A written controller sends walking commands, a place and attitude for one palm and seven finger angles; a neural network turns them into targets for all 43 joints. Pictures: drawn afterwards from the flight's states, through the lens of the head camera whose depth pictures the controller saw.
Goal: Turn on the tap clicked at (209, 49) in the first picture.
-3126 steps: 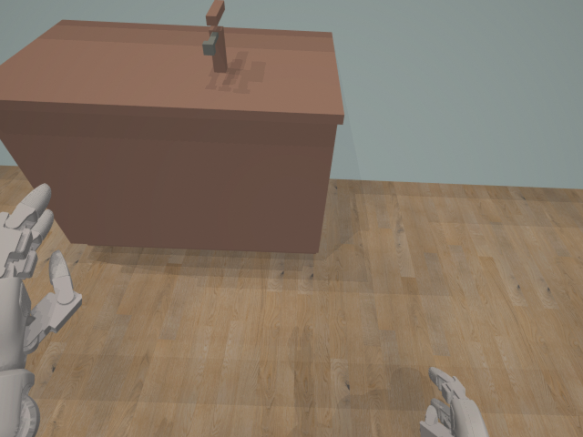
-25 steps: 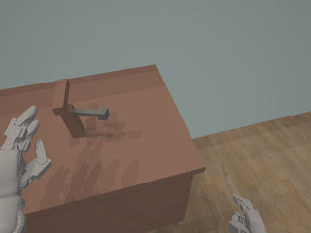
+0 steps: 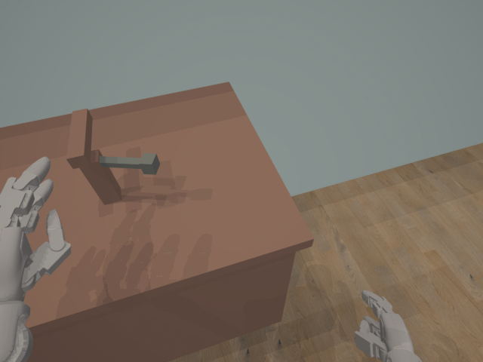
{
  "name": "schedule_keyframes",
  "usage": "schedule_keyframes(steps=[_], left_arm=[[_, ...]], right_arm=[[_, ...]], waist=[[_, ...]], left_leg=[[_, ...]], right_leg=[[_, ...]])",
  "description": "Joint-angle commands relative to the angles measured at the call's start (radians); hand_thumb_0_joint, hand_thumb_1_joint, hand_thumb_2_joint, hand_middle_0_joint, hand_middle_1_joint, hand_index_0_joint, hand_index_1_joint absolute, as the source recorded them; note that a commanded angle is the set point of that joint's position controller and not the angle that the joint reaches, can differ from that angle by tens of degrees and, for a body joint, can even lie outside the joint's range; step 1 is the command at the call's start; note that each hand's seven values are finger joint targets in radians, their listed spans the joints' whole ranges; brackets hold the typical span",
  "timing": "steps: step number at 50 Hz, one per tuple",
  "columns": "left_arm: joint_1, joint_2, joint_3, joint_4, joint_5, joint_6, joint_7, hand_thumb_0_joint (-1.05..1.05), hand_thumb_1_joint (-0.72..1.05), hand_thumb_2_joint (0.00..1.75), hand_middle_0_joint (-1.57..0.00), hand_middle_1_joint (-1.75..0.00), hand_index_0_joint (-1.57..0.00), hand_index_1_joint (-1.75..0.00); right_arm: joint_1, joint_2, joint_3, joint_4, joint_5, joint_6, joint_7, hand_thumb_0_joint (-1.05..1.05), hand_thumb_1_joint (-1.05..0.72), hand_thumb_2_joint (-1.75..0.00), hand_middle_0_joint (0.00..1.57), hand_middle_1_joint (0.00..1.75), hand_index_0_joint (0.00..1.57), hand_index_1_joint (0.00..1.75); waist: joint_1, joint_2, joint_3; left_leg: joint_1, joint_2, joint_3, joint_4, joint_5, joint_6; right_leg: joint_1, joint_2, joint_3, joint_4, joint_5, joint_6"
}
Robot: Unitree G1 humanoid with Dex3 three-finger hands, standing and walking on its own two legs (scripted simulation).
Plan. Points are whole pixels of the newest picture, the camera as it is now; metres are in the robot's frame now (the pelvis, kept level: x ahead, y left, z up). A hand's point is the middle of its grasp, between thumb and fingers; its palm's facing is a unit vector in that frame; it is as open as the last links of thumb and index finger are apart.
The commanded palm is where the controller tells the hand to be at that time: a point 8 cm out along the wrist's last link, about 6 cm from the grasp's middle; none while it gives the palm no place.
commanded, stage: step back with the hand held close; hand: left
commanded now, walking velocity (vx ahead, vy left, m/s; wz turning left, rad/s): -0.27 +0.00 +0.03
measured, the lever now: (149, 163) +0.42 +0.22 +0.09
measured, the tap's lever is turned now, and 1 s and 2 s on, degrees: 67 67 67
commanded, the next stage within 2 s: stop stepping back and stand still in 1.02 s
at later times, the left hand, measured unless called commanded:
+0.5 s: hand (23, 313) +0.14 +0.26 +0.14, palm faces +0.37 -0.82 -0.43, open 7.4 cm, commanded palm +0.08 +0.30 +0.17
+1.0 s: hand out of the picture +0.09 +0.25 +0.16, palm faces +0.35 -0.83 -0.43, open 7.4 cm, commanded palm +0.03 +0.29 +0.17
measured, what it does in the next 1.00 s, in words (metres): walks backwards: left foot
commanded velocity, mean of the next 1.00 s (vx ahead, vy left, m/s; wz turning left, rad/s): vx -0.33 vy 0.00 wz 0.01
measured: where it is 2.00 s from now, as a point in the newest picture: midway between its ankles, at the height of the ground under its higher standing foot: outside the picture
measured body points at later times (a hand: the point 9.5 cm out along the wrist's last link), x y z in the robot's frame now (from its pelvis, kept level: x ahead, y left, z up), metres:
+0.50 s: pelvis -0.07 +0.02 -0.01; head -0.05 +0.01 +0.44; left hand +0.11 +0.30 +0.17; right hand +0.11 -0.21 -0.10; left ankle +0.01 +0.10 -0.74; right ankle -0.03 -0.11 -0.74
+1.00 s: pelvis -0.13 +0.01 -0.01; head -0.08 +0.02 +0.44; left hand +0.07 +0.30 +0.18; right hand +0.06 -0.20 -0.09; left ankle -0.07 +0.14 -0.74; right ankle -0.13 -0.10 -0.74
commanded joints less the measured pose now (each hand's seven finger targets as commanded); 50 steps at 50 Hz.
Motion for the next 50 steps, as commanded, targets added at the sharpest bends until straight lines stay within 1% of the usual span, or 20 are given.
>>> schedule_keyframes(steps=[1, 4, 9, 13, 18, 23, 24, 28, 29, 31, 33, 34, 35, 36, 38, 39, 40, 42, 44, 50], left_arm=[[0.035, 0.161, 0.096, -0.248, 0.005, -0.045, 0.012, 0.0, 0.9, 0.9, -0.2, -0.3, -0.2, -0.3], [0.015, 0.242, 0.161, -0.346, 0.009, -0.055, 0.033, 0.0, 0.9, 0.9, -0.2, -0.3, -0.2, -0.3], [0.06, 0.233, 0.171, -0.33, 0.005, -0.06, 0.052, 0.0, 0.9, 0.9, -0.2, -0.3, -0.2, -0.3], [0.071, 0.179, 0.128, -0.291, 0.008, -0.066, 0.056, 0.0, 0.9, 0.9, -0.2, -0.3, -0.2, -0.3], [0.045, 0.168, 0.109, -0.297, 0.021, -0.071, 0.068, 0.0, 0.9, 0.9, -0.2, -0.3, -0.2, -0.3], [-0.02, 0.17, 0.129, -0.318, 0.052, -0.078, 0.077, 0.0, 0.9, 0.9, -0.2, -0.3, -0.2, -0.3], [-0.03, 0.206, 0.158, -0.329, 0.053, -0.08, 0.079, 0.0, 0.9, 0.9, -0.2, -0.3, -0.2, -0.3], [0.041, 0.177, 0.143, -0.321, 0.044, -0.082, 0.065, 0.0, 0.9, 0.9, -0.2, -0.3, -0.2, -0.3], [0.066, 0.205, 0.166, -0.316, 0.039, -0.081, 0.064, 0.0, 0.9, 0.9, -0.2, -0.3, -0.2, -0.3], [0.062, 0.166, 0.118, -0.317, 0.031, -0.077, 0.066, 0.0, 0.9, 0.9, -0.2, -0.3, -0.2, -0.3], [0.042, 0.169, 0.102, -0.333, 0.026, -0.077, 0.071, 0.0, 0.9, 0.9, -0.2, -0.3, -0.2, -0.3], [0.031, 0.185, 0.111, -0.344, 0.028, -0.075, 0.071, 0.0, 0.9, 0.9, -0.2, -0.3, -0.2, -0.3], [0.016, 0.177, 0.099, -0.363, 0.027, -0.079, 0.067, 0.0, 0.9, 0.9, -0.2, -0.3, -0.2, -0.3], [-0.002, 0.196, 0.115, -0.369, 0.027, -0.084, 0.068, 0.0, 0.9, 0.9, -0.2, -0.3, -0.2, -0.3], [-0.008, 0.204, 0.132, -0.363, 0.029, -0.092, 0.075, 0.0, 0.9, 0.9, -0.2, -0.3, -0.2, -0.3], [-0.013, 0.228, 0.157, -0.383, 0.033, -0.097, 0.081, 0.0, 0.9, 0.9, -0.2, -0.3, -0.2, -0.3], [-0.001, 0.194, 0.144, -0.384, 0.028, -0.101, 0.079, 0.0, 0.9, 0.9, -0.2, -0.3, -0.2, -0.3], [0.039, 0.201, 0.167, -0.36, 0.023, -0.102, 0.074, 0.0, 0.9, 0.9, -0.2, -0.3, -0.2, -0.3], [0.05, 0.2, 0.169, -0.421, 0.014, -0.103, 0.062, 0.0, 0.9, 0.9, -0.2, -0.3, -0.2, -0.3], [0.066, 0.143, 0.11, -0.368, 0.02, -0.08, 0.046, 0.0, 0.9, 0.9, -0.2, -0.3, -0.2, -0.3]], right_arm=[[-0.082, -0.106, -0.042, -0.184, 0.005, -0.036, -0.011, 0.0, -0.9, -0.9, 0.2, 0.3, 0.2, 0.3], [-0.095, -0.108, -0.045, -0.19, 0.003, -0.04, -0.019, 0.0, -0.9, -0.9, 0.2, 0.3, 0.2, 0.3], [-0.082, -0.108, -0.05, -0.185, 0.003, -0.056, -0.028, 0.0, -0.9, -0.9, 0.2, 0.3, 0.2, 0.3], [-0.061, -0.105, -0.052, -0.175, 0.008, -0.072, -0.028, 0.0, -0.9, -0.9, 0.2, 0.3, 0.2, 0.3], [-0.056, -0.115, -0.047, -0.169, 0.006, -0.096, -0.034, 0.0, -0.9, -0.9, 0.2, 0.3, 0.2, 0.3], [-0.062, -0.125, -0.045, -0.168, -0.002, -0.113, -0.043, 0.0, -0.9, -0.9, 0.2, 0.3, 0.2, 0.3], [-0.066, -0.125, -0.047, -0.168, -0.004, -0.114, -0.045, 0.0, -0.9, -0.9, 0.2, 0.3, 0.2, 0.3], [-0.046, -0.1, -0.046, -0.162, -0.002, -0.117, -0.03, 0.0, -0.9, -0.9, 0.2, 0.3, 0.2, 0.3], [-0.047, -0.1, -0.047, -0.16, -0.007, -0.115, -0.028, 0.0, -0.9, -0.9, 0.2, 0.3, 0.2, 0.3], [-0.026, -0.087, -0.051, -0.144, -0.002, -0.107, -0.017, 0.0, -0.9, -0.9, 0.2, 0.3, 0.2, 0.3], [0.002, -0.068, -0.052, -0.115, -0.002, -0.107, -0.004, 0.0, -0.9, -0.9, 0.2, 0.3, 0.2, 0.3], [-0.004, -0.072, -0.052, -0.115, -0.006, -0.106, -0.001, 0.0, -0.9, -0.9, 0.2, 0.3, 0.2, 0.3], [-0.008, -0.062, -0.046, -0.122, -0.007, -0.104, 0.001, 0.0, -0.9, -0.9, 0.2, 0.3, 0.2, 0.3], [-0.019, -0.066, -0.042, -0.128, -0.006, -0.105, -0.002, 0.0, -0.9, -0.9, 0.2, 0.3, 0.2, 0.3], [-0.041, -0.091, -0.041, -0.128, -0.009, -0.108, -0.015, 0.0, -0.9, -0.9, 0.2, 0.3, 0.2, 0.3], [-0.059, -0.114, -0.05, -0.133, -0.011, -0.114, -0.024, 0.0, -0.9, -0.9, 0.2, 0.3, 0.2, 0.3], [-0.046, -0.096, -0.048, -0.131, -0.013, -0.12, -0.024, 0.0, -0.9, -0.9, 0.2, 0.3, 0.2, 0.3], [-0.006, -0.079, -0.057, -0.121, -0.024, -0.145, -0.016, 0.0, -0.9, -0.9, 0.2, 0.3, 0.2, 0.3], [0.002, -0.083, -0.065, -0.114, -0.027, -0.157, -0.001, 0.0, -0.9, -0.9, 0.2, 0.3, 0.2, 0.3], [-0.029, -0.1, -0.053, -0.107, -0.016, -0.165, 0.006, 0.0, -0.9, -0.9, 0.2, 0.3, 0.2, 0.3]], waist=[[0.0, -0.05, -0.21], [0.004, -0.011, -0.22], [-0.007, 0.013, -0.179], [-0.024, -0.04, -0.145], [-0.028, -0.042, -0.118], [-0.019, 0.106, -0.116], [-0.018, 0.122, -0.127], [-0.016, 0.01, -0.14], [-0.021, -0.036, -0.138], [-0.034, -0.203, -0.132], [-0.051, -0.274, -0.169], [-0.055, -0.248, -0.192], [-0.063, -0.223, -0.197], [-0.061, -0.187, -0.175], [-0.045, -0.036, -0.135], [-0.033, 0.108, -0.139], [-0.028, 0.186, -0.179], [-0.015, 0.165, -0.23], [-0.018, 0.178, -0.299], [-0.004, 0.099, -0.233]], left_leg=[[0.14, 0.118, -0.104, -0.003, 0.399, 0.029], [0.085, 0.124, -0.127, -0.019, 0.318, 0.03], [-0.031, 0.122, -0.156, -0.038, 0.094, 0.027], [-0.071, 0.107, -0.156, -0.015, -0.119, 0.023], [-0.132, 0.128, -0.201, -0.075, -0.264, 0.034], [-0.381, 0.206, -0.296, -0.268, -0.491, 0.079], [-0.386, 0.212, -0.311, -0.277, -0.474, 0.084], [-0.301, 0.142, -0.218, -0.122, -0.372, 0.055], [-0.251, 0.109, -0.191, -0.065, -0.338, 0.041], [-0.145, 0.058, -0.131, 0.158, -0.26, 0.004], [-0.057, 0.005, -0.067, 0.395, -0.133, -0.031], [-0.062, 0.003, -0.078, 0.404, -0.124, -0.035], [-0.082, 0.018, -0.093, 0.336, -0.1, -0.03], [-0.088, 0.034, -0.103, 0.238, -0.065, -0.022], [-0.105, 0.114, -0.195, -0.013, 0.122, 0.021], [-0.095, 0.208, -0.291, -0.091, 0.244, 0.056], [-0.103, 0.275, -0.307, -0.13, 0.355, 0.079], [0.002, 0.274, -0.275, -0.056, 0.655, 0.101], [0.098, 0.289, -0.262, -0.036, 0.782, 0.096], [-0.013, 0.245, -0.195, -0.029, 0.405, 0.043]], right_leg=[[-0.072, -0.124, 0.062, 0.018, 0.362, 0.018], [-0.078, -0.125, 0.077, 0.036, 0.297, 0.011], [-0.1, -0.122, 0.099, 0.033, 0.171, 0.004], [-0.174, -0.141, 0.129, -0.014, 0.031, -0.008], [-0.205, -0.106, 0.098, -0.001, -0.13, 0.004], [0.017, -0.01, 0.019, 0.235, -0.072, 0.033], [0.033, -0.007, 0.024, 0.257, -0.049, 0.034], [-0.041, -0.059, 0.078, 0.107, -0.02, 0.001], [-0.105, -0.097, 0.137, 0.051, -0.022, -0.018], [-0.282, -0.225, 0.286, -0.09, -0.126, -0.076], [-0.322, -0.363, 0.346, -0.137, 0.059, -0.146], [-0.283, -0.37, 0.337, -0.099, 0.252, -0.159], [-0.22, -0.354, 0.286, -0.039, 0.382, -0.14], [-0.208, -0.326, 0.244, 0.014, 0.401, -0.106], [-0.213, -0.18, 0.142, 0.136, 0.259, -0.02], [-0.228, -0.088, 0.08, 0.232, 0.151, 0.022], [-0.2, -0.042, 0.055, 0.346, -0.04, 0.036], [-0.262, -0.033, 0.05, 0.376, -0.171, 0.033], [-0.249, -0.028, 0.067, 0.369, -0.176, 0.036], [-0.093, -0.044, 0.053, 0.062, 0.07, 0.046]])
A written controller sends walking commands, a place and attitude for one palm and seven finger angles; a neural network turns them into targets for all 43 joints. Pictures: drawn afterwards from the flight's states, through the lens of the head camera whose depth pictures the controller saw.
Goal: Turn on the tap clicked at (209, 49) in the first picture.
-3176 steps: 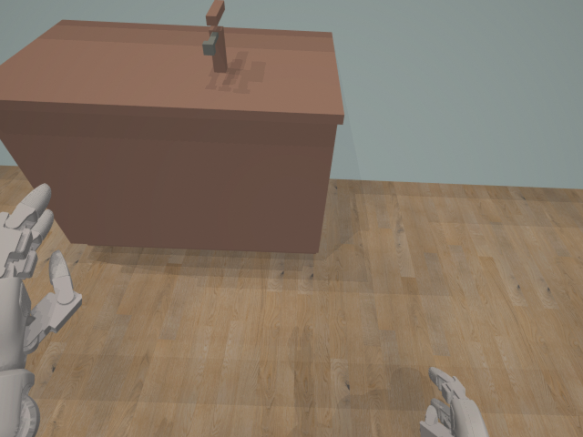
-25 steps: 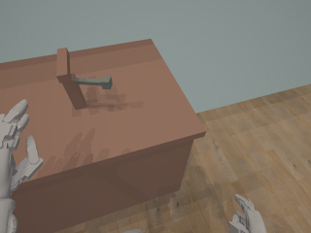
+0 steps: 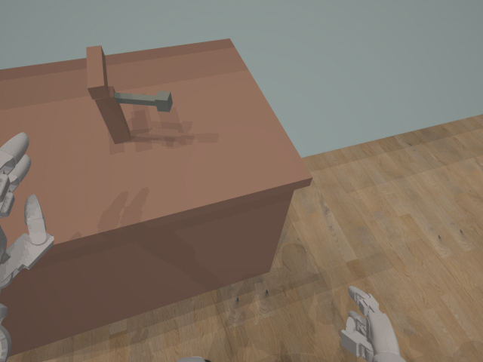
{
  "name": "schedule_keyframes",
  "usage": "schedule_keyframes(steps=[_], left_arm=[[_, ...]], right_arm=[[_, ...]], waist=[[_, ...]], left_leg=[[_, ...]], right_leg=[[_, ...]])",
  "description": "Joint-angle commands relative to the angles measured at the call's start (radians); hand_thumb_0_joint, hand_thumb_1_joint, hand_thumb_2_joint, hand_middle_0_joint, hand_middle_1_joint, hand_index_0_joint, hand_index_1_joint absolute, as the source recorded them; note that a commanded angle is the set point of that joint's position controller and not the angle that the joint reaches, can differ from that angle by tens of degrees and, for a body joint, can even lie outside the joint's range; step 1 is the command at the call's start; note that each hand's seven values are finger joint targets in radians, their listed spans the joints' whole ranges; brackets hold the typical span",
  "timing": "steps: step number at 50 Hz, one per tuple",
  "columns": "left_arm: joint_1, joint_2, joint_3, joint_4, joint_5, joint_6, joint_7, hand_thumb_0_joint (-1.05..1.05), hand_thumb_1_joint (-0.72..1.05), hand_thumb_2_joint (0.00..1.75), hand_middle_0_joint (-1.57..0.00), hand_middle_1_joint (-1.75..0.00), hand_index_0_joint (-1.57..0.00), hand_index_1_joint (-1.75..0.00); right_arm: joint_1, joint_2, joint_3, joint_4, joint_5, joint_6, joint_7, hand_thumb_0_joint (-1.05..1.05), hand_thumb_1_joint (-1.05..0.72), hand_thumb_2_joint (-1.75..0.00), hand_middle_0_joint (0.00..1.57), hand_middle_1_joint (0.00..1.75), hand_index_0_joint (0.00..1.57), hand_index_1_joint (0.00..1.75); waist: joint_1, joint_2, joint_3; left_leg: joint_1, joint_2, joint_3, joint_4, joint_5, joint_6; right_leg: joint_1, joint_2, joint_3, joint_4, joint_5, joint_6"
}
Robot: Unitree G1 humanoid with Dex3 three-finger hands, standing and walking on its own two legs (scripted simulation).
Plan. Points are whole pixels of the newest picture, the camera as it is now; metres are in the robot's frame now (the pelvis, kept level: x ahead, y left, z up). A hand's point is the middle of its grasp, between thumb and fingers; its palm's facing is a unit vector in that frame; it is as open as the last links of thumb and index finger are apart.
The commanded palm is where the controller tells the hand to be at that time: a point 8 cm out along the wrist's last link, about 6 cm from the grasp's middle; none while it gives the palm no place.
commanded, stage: step back with the hand held close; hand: left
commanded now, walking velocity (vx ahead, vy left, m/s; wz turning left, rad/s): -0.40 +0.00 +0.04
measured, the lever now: (164, 101) +0.55 +0.21 +0.10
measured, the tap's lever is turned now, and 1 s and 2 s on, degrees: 67 67 67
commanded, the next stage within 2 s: stop stepping back and stand still in 0.02 s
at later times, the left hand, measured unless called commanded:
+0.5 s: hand out of the picture +0.09 +0.26 +0.17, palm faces +0.45 -0.81 -0.37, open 7.4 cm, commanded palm +0.04 +0.30 +0.18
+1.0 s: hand out of the picture +0.09 +0.26 +0.16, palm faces +0.44 -0.83 -0.34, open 7.4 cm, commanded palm +0.03 +0.30 +0.18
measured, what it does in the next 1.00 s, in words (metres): walks backwards: right foot, then left foot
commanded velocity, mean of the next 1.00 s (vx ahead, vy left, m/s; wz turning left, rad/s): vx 0.04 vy -0.01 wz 0.01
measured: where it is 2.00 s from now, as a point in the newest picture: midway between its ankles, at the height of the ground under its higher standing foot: outside the picture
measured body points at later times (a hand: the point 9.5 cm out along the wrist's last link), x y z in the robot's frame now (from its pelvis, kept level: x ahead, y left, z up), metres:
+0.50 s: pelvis -0.10 +0.01 +0.00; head -0.11 +0.02 +0.45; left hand +0.06 +0.30 +0.19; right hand +0.06 -0.23 -0.07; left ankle -0.14 +0.13 -0.73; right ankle -0.05 -0.09 -0.73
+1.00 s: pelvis -0.11 +0.01 +0.01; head -0.11 +0.02 +0.45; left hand +0.06 +0.31 +0.18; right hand +0.07 -0.21 -0.08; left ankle -0.14 +0.12 -0.73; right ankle -0.09 -0.10 -0.73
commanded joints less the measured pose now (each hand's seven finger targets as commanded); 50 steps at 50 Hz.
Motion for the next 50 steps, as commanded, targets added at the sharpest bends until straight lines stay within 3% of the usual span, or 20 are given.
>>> schedule_keyframes(steps=[1, 4, 5, 8, 14, 15, 17, 20, 25, 27, 28, 30, 33, 35, 36, 40, 42, 44, 46, 50], left_arm=[[-0.017, 0.091, 0.053, -0.181, 0.01, -0.057, -0.006, 0.0, 0.9, 0.9, -0.2, -0.3, -0.2, -0.3], [-0.053, 0.148, 0.075, -0.172, 0.006, -0.065, 0.005, 0.0, 0.9, 0.9, -0.2, -0.3, -0.2, -0.3], [0.009, 0.151, 0.088, -0.155, 0.005, -0.066, 0.003, 0.0, 0.9, 0.9, -0.2, -0.3, -0.2, -0.3], [0.084, 0.123, 0.095, -0.077, 0.01, -0.043, 0.003, 0.0, 0.9, 0.9, -0.2, -0.3, -0.2, -0.3], [0.003, 0.155, 0.102, -0.161, 0.009, -0.036, 0.04, 0.0, 0.9, 0.9, -0.2, -0.3, -0.2, -0.3], [-0.006, 0.133, 0.075, -0.197, 0.008, -0.043, 0.039, 0.0, 0.9, 0.9, -0.2, -0.3, -0.2, -0.3], [-0.028, 0.131, 0.071, -0.264, 0.006, -0.048, 0.041, 0.0, 0.9, 0.9, -0.2, -0.3, -0.2, -0.3], [-0.065, 0.124, 0.061, -0.274, 0.021, -0.041, 0.042, 0.0, 0.9, 0.9, -0.2, -0.3, -0.2, -0.3], [-0.098, 0.06, 0.012, -0.052, 0.022, -0.012, 0.022, 0.0, 0.9, 0.9, -0.2, -0.3, -0.2, -0.3], [-0.125, 0.077, 0.022, -0.021, 0.019, -0.011, 0.011, 0.0, 0.9, 0.9, -0.2, -0.3, -0.2, -0.3], [-0.161, 0.082, 0.015, -0.032, 0.02, -0.011, 0.008, 0.0, 0.9, 0.9, -0.2, -0.3, -0.2, -0.3], [-0.159, 0.094, 0.012, -0.027, 0.017, -0.001, 0.009, 0.0, 0.9, 0.9, -0.2, -0.3, -0.2, -0.3], [-0.131, 0.121, 0.048, -0.086, 0.012, -0.01, 0.019, 0.0, 0.9, 0.9, -0.2, -0.3, -0.2, -0.3], [-0.145, 0.116, 0.05, -0.167, 0.019, -0.025, 0.031, 0.0, 0.9, 0.9, -0.2, -0.3, -0.2, -0.3], [-0.145, 0.123, 0.059, -0.149, 0.032, -0.021, 0.038, 0.0, 0.9, 0.9, -0.2, -0.3, -0.2, -0.3], [-0.146, 0.107, 0.045, -0.108, 0.04, -0.01, 0.033, 0.0, 0.9, 0.9, -0.2, -0.3, -0.2, -0.3], [-0.115, 0.086, 0.034, -0.065, 0.034, -0.014, 0.023, 0.0, 0.9, 0.9, -0.2, -0.3, -0.2, -0.3], [-0.116, 0.067, 0.02, -0.049, 0.029, -0.029, 0.009, 0.0, 0.9, 0.9, -0.2, -0.3, -0.2, -0.3], [-0.12, 0.067, 0.02, -0.066, 0.021, -0.034, 0.012, 0.0, 0.9, 0.9, -0.2, -0.3, -0.2, -0.3], [-0.073, 0.092, 0.049, -0.119, 0.014, -0.036, 0.016, 0.0, 0.9, 0.9, -0.2, -0.3, -0.2, -0.3]], right_arm=[[-0.06, -0.171, -0.047, -0.117, 0.008, -0.049, -0.007, 0.0, -0.9, -0.9, 0.2, 0.3, 0.2, 0.3], [-0.051, -0.131, -0.057, -0.125, 0.029, -0.033, -0.016, 0.0, -0.9, -0.9, 0.2, 0.3, 0.2, 0.3], [-0.049, -0.134, -0.068, -0.132, 0.029, -0.034, -0.02, 0.0, -0.9, -0.9, 0.2, 0.3, 0.2, 0.3], [-0.057, -0.106, -0.036, -0.145, 0.024, -0.006, -0.02, 0.0, -0.9, -0.9, 0.2, 0.3, 0.2, 0.3], [-0.027, -0.155, -0.038, -0.154, 0.022, -0.022, -0.05, 0.0, -0.9, -0.9, 0.2, 0.3, 0.2, 0.3], [-0.022, -0.157, -0.037, -0.154, 0.019, -0.033, -0.054, 0.0, -0.9, -0.9, 0.2, 0.3, 0.2, 0.3], [-0.023, -0.203, -0.051, -0.17, 0.022, -0.054, -0.056, 0.0, -0.9, -0.9, 0.2, 0.3, 0.2, 0.3], [-0.004, -0.157, -0.048, -0.13, 0.022, -0.081, -0.045, 0.0, -0.9, -0.9, 0.2, 0.3, 0.2, 0.3], [-0.024, -0.192, -0.044, -0.087, 0.03, -0.074, -0.021, 0.0, -0.9, -0.9, 0.2, 0.3, 0.2, 0.3], [-0.038, -0.188, -0.046, -0.097, 0.023, -0.06, -0.019, 0.0, -0.9, -0.9, 0.2, 0.3, 0.2, 0.3], [-0.043, -0.176, -0.044, -0.1, 0.02, -0.055, -0.017, 0.0, -0.9, -0.9, 0.2, 0.3, 0.2, 0.3], [-0.029, -0.153, -0.043, -0.084, 0.027, -0.043, -0.018, 0.0, -0.9, -0.9, 0.2, 0.3, 0.2, 0.3], [-0.051, -0.148, -0.013, -0.095, 0.012, -0.039, -0.028, 0.0, -0.9, -0.9, 0.2, 0.3, 0.2, 0.3], [-0.067, -0.166, -0.007, -0.115, 0.008, -0.037, -0.031, 0.0, -0.9, -0.9, 0.2, 0.3, 0.2, 0.3], [-0.081, -0.142, -0.002, -0.117, 0.012, -0.044, -0.031, 0.0, -0.9, -0.9, 0.2, 0.3, 0.2, 0.3], [-0.052, -0.152, -0.01, -0.1, 0.013, -0.068, -0.027, 0.0, -0.9, -0.9, 0.2, 0.3, 0.2, 0.3], [-0.049, -0.163, -0.024, -0.102, 0.017, -0.071, -0.02, 0.0, -0.9, -0.9, 0.2, 0.3, 0.2, 0.3], [-0.057, -0.163, -0.026, -0.103, 0.011, -0.073, -0.012, 0.0, -0.9, -0.9, 0.2, 0.3, 0.2, 0.3], [-0.028, -0.167, -0.041, -0.096, 0.02, -0.072, -0.01, 0.0, -0.9, -0.9, 0.2, 0.3, 0.2, 0.3], [-0.052, -0.155, -0.034, -0.118, 0.018, -0.056, -0.015, 0.0, -0.9, -0.9, 0.2, 0.3, 0.2, 0.3]], waist=[[0.013, 0.122, -0.213], [-0.002, -0.278, -0.269], [0.003, -0.276, -0.269], [-0.032, -0.122, -0.238], [-0.045, -0.114, -0.174], [-0.046, -0.034, -0.163], [-0.028, 0.257, -0.152], [-0.05, 0.346, -0.114], [-0.028, 0.083, -0.047], [-0.043, -0.081, -0.031], [-0.049, -0.12, -0.025], [-0.045, -0.243, -0.035], [-0.056, -0.033, -0.08], [-0.04, 0.304, -0.034], [-0.033, 0.321, -0.01], [-0.019, 0.107, -0.02], [-0.027, 0.025, -0.067], [-0.043, 0.092, -0.097], [-0.038, 0.027, -0.187], [-0.028, 0.017, -0.179]], left_leg=[[0.134, 0.196, -0.159, -0.058, 0.254, 0.059], [-0.025, -0.024, 0.012, 0.306, -0.25, -0.025], [-0.048, -0.035, -0.06, 0.463, -0.317, -0.015], [-0.062, 0.002, -0.075, 0.487, -0.243, -0.012], [0.187, -0.019, 0.015, -0.068, -0.168, 0.039], [0.218, -0.003, 0.007, -0.163, -0.132, 0.055], [0.264, 0.188, -0.236, -0.237, 0.051, 0.136], [0.295, 0.222, -0.254, -0.227, 0.256, 0.159], [0.064, 0.123, -0.102, -0.086, -0.079, 0.088], [-0.009, 0.031, -0.052, 0.037, -0.28, 0.065], [0.023, -0.003, -0.024, 0.095, -0.35, 0.056], [0.088, -0.017, 0.014, 0.206, -0.304, 0.05], [0.216, 0.017, -0.047, -0.089, -0.264, 0.069], [0.161, 0.209, -0.337, -0.374, -0.483, 0.119], [0.022, 0.251, -0.374, -0.432, -0.58, 0.147], [0.043, 0.159, -0.18, -0.243, -0.226, 0.108], [0.085, 0.088, -0.093, -0.094, 0.007, 0.072], [0.126, 0.054, -0.067, -0.069, 0.067, 0.042], [0.203, 0.055, -0.057, -0.036, 0.148, 0.036], [0.211, 0.051, -0.069, -0.082, 0.104, 0.044]], right_leg=[[0.118, -0.041, 0.006, -0.226, 0.201, 0.004], [0.172, -0.347, 0.262, -0.286, 0.807, -0.114], [0.147, -0.373, 0.228, -0.267, 0.79, -0.137], [0.117, -0.331, 0.174, -0.229, 0.543, -0.158], [0.066, -0.254, 0.153, -0.281, 0.034, -0.101], [0.089, -0.202, 0.112, -0.226, 0.042, -0.079], [0.018, -0.048, -0.002, 0.0, 0.042, -0.016], [-0.132, -0.021, -0.039, 0.174, -0.122, -0.003], [0.204, -0.015, -0.056, -0.224, 0.112, -0.012], [0.174, -0.127, 0.156, -0.304, 0.008, -0.081], [0.073, -0.186, 0.253, -0.385, -0.228, -0.104], [-0.001, -0.252, 0.316, -0.471, -0.382, -0.143], [-0.015, -0.15, 0.125, -0.303, -0.256, -0.102], [-0.041, 0.004, -0.035, 0.002, -0.093, -0.032], [0.017, 0.004, -0.021, 0.113, -0.06, -0.016], [0.153, -0.012, -0.037, -0.139, 0.079, -0.005], [0.2, -0.06, 0.038, -0.231, 0.266, -0.035], [0.195, -0.122, 0.103, -0.214, 0.396, -0.065], [0.239, -0.107, 0.106, -0.19, 0.469, -0.06], [0.22, -0.103, 0.091, -0.22, 0.35, -0.055]])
